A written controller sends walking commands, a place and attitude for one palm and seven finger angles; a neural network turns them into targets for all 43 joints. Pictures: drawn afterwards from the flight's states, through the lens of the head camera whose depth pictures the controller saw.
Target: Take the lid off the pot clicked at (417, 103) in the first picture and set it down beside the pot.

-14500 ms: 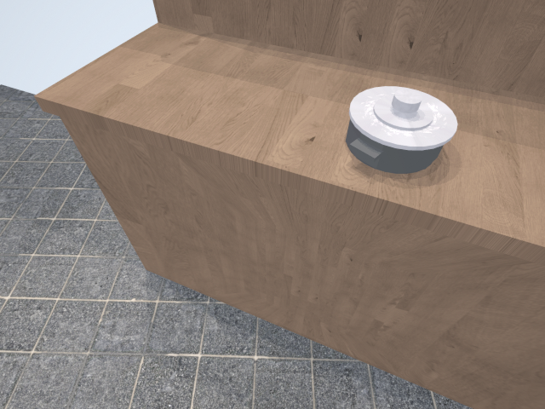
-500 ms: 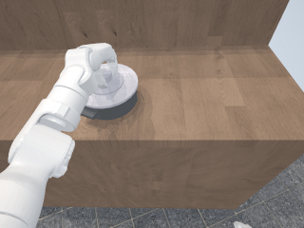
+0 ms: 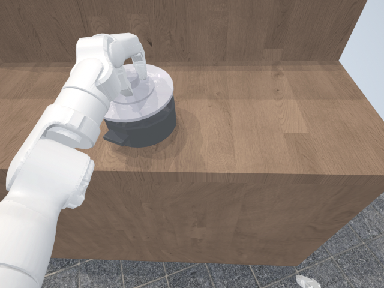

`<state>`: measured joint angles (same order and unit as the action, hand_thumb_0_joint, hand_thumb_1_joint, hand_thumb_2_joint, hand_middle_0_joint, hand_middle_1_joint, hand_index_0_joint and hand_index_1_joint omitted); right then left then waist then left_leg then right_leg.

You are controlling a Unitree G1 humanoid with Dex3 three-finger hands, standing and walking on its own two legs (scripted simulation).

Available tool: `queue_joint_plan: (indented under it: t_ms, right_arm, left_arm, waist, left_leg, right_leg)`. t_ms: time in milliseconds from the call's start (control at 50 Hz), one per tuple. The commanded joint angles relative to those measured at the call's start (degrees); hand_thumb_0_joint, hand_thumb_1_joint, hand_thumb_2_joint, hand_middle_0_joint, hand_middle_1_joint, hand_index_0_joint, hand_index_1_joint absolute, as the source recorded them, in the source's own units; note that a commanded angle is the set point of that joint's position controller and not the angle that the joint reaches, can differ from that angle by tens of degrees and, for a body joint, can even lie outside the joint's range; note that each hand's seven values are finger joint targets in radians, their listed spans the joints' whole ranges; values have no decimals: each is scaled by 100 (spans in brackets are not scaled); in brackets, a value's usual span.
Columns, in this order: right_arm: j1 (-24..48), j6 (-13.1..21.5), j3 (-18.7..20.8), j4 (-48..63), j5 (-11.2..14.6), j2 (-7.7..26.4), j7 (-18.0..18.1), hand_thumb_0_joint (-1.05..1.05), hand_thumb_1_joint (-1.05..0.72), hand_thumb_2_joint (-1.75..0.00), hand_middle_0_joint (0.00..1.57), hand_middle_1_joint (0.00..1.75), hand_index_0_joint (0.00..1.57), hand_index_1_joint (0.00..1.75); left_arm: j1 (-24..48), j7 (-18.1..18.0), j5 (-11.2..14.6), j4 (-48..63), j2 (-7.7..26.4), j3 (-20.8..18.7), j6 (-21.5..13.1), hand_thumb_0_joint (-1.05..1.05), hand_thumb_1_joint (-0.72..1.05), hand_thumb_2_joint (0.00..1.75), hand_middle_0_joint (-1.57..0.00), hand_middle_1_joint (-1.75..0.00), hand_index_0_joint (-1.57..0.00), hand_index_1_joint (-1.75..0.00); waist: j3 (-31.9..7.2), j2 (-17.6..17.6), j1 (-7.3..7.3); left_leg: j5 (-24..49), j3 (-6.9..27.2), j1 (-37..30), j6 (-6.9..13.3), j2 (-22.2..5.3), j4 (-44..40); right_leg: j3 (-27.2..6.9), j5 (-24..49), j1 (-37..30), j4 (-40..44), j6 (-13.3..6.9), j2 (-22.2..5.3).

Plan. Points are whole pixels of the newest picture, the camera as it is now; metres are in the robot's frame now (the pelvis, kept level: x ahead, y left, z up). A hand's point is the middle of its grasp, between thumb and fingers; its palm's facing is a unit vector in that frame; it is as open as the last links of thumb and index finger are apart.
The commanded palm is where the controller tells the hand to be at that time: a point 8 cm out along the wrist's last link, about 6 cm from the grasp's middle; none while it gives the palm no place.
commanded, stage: lift the lid straight up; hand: left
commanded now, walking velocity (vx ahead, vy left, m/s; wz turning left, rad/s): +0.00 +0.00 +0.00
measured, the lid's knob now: (128, 79) +0.49 +0.14 +0.20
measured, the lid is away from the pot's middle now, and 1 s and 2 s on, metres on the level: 0.02 0.02 0.09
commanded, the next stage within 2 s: move the lid sideways beside the pot in 1.20 s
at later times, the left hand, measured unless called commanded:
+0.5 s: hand (127, 52) +0.49 +0.12 +0.26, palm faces -0.29 -0.11 -0.95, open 7.4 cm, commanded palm +0.47 +0.13 +0.33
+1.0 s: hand (109, 30) +0.48 +0.14 +0.31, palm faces -0.18 -0.10 -0.98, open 7.4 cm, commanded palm +0.47 +0.14 +0.37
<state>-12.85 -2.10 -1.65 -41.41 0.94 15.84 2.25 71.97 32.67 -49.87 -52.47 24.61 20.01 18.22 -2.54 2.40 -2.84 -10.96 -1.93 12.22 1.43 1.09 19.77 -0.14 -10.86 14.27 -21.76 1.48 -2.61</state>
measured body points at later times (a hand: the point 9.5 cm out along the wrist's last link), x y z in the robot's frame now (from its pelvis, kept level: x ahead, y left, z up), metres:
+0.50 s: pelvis +0.01 +0.00 +0.00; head +0.03 -0.02 +0.45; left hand +0.50 +0.13 +0.32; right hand +0.08 -0.26 -0.14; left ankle -0.01 +0.11 -0.75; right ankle +0.00 -0.14 -0.75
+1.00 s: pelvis +0.01 +0.01 +0.00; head +0.03 -0.02 +0.45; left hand +0.49 +0.15 +0.36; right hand +0.13 -0.25 -0.12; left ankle -0.01 +0.11 -0.75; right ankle +0.00 -0.14 -0.75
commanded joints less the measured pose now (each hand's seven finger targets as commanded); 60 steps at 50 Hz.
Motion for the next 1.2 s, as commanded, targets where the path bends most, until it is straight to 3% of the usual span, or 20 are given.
queue_joint_plan:
  t_ms: [0,80,120,180,200,280,340,380,440,480,540,580,660,780,840,880,940,1040,1080,1180]
  right_arm:
    - [151,175,188,529,24,733,70,0,-90,-90,20,30,20,30]
    - [99,272,224,506,18,721,52,0,-90,-90,20,30,20,30]
    - [50,304,213,466,-17,722,76,0,-90,-90,20,30,20,30]
    - [-30,248,230,425,-2,777,80,0,-90,-90,20,30,20,30]
    - [-49,257,219,422,-4,767,83,0,-90,-90,20,30,20,30]
    - [-46,289,246,451,-4,777,50,0,-90,-90,20,30,20,30]
    - [-114,383,265,497,-44,755,-7,0,-90,-90,20,30,20,30]
    - [-130,330,280,469,-34,806,-9,0,-90,-90,20,30,20,30]
    - [-151,247,229,464,-1,806,7,0,-90,-90,20,30,20,30]
    - [-67,252,251,529,7,801,7,0,-90,-90,20,30,20,30]
    - [-94,355,256,592,-29,752,-16,0,-90,-90,20,30,20,30]
    - [-74,358,285,616,-4,771,-52,0,-90,-90,20,30,20,30]
    - [-58,287,230,601,-1,783,-29,0,-90,-90,20,30,20,30]
    - [71,217,244,655,43,774,-53,0,-90,-90,20,30,20,30]
    - [48,217,207,642,29,753,-48,0,-90,-90,20,30,20,30]
    - [129,242,218,672,32,797,-48,0,-90,-90,20,30,20,30]
    - [131,318,195,668,29,714,-65,0,-90,-90,20,30,20,30]
    - [156,238,159,597,47,719,-62,0,-90,-90,20,30,20,30]
    - [151,170,176,561,55,796,-58,0,-90,-90,20,30,20,30]
    - [227,235,179,676,16,773,-60,0,-90,-90,20,30,20,30]
  left_arm:
    - [4448,-343,-243,965,1537,-704,-31,0,79,74,-87,-105,-84,-104]
    - [4730,-394,-171,1090,1055,-348,-100,0,79,74,-87,-105,-84,-104]
    - [4798,-396,-326,898,1454,-674,-142,0,79,74,-87,-105,-84,-104]
    - [4506,-356,-237,387,1383,-627,-75,0,79,74,-87,-105,-84,-104]
    - [4769,-354,-326,564,1634,-798,-108,0,79,74,-87,-105,-84,-104]
    - [4787,-353,-288,636,1303,-528,-108,0,79,74,-87,-105,-84,-104]
    - [4913,-355,-369,1076,1563,-823,-114,0,79,74,-87,-105,-84,-104]
    - [4479,-293,-304,685,1367,-675,6,0,79,74,-87,-105,-84,-104]
    - [4736,-251,-405,532,1811,-932,71,0,79,74,-87,-105,-84,-104]
    - [4842,-256,-321,784,1466,-645,75,0,79,74,-87,-105,-84,-104]
    - [5075,-293,-441,1156,1691,-853,46,0,79,74,-87,-105,-84,-104]
    - [4996,-245,-338,1353,1372,-599,105,0,79,74,-87,-105,-84,-104]
    - [4897,-199,-465,932,1939,-1035,240,0,79,74,-87,-105,-84,-104]
    - [4891,-139,-352,1070,1257,-493,368,0,79,74,-87,-105,-84,-104]
    - [5214,-129,-441,1165,1474,-629,381,0,79,74,-87,-105,-84,-104]
    - [5246,-135,-372,1411,1467,-588,396,0,79,74,-87,-105,-84,-104]
    - [5554,-119,-437,1556,1474,-609,381,0,79,74,-87,-105,-84,-104]
    - [5122,-56,-449,952,1336,-559,488,0,79,74,-87,-105,-84,-104]
    - [4796,-50,-361,738,1107,-419,542,0,79,74,-87,-105,-84,-104]
    - [5227,-113,-370,1422,1317,-534,424,0,79,74,-87,-105,-84,-104]
  waist:
    - [-2214,-430,-111]
    - [-2430,-7,-136]
    - [-2589,-235,-120]
    - [-2322,-369,-110]
    - [-2528,-558,-118]
    - [-2583,-271,-102]
    - [-2977,-240,-22]
    - [-2649,-298,-36]
    - [-2413,-793,-42]
    - [-2524,-409,-59]
    - [-3004,-298,-7]
    - [-2996,-126,-21]
    - [-2694,-609,35]
    - [-2557,-303,-48]
    - [-2680,-463,-66]
    - [-2853,-93,-33]
    - [-2991,-146,-47]
    - [-2511,-552,-40]
    - [-2215,-349,-48]
    - [-2816,-188,24]
  left_leg:
    - [1240,137,-944,197,325,-126]
    - [1561,206,-1243,162,244,-18]
    - [1543,189,-1194,188,259,-18]
    - [1384,121,-897,196,282,-87]
    - [1401,132,-936,207,294,-136]
    - [1925,153,-1072,196,242,-27]
    - [2510,195,-1349,215,204,80]
    - [2510,152,-1183,218,220,69]
    - [2023,50,-828,283,279,-79]
    - [2327,80,-1024,255,246,-9]
    - [2815,158,-1330,257,207,128]
    - [3147,174,-1471,216,186,171]
    - [2654,69,-1080,289,259,46]
    - [3024,120,-1334,226,207,113]
    - [2813,153,-1342,231,233,51]
    - [3032,179,-1507,186,212,104]
    - [3215,215,-1642,190,214,142]
    - [2757,202,-1267,198,238,0]
    - [2622,175,-1161,163,231,-62]
    - [2690,218,-1450,152,213,-38]
  right_leg:
    - [149,1327,-618,171,-317,515]
    - [151,1327,-414,122,-366,507]
    - [113,1404,-569,107,-342,503]
    - [144,1445,-648,162,-337,489]
    - [98,1476,-785,158,-303,495]
    - [108,1733,-697,118,-336,482]
    - [54,1964,-798,32,-307,472]
    - [112,2040,-760,105,-317,489]
    - [78,2042,-978,116,-262,450]
    - [83,2101,-857,106,-293,443]
    - [15,2180,-901,11,-289,436]
    - [61,2325,-838,40,-305,455]
    - [34,2328,-1056,57,-262,412]
    - [91,2282,-759,115,-293,430]
    - [75,2111,-815,127,-279,433]
    - [82,2194,-800,116,-316,427]
    - [65,2163,-791,96,-294,436]
    - [125,1985,-776,156,-303,425]
    - [161,1920,-663,241,-330,429]
    - [117,1863,-812,178,-345,418]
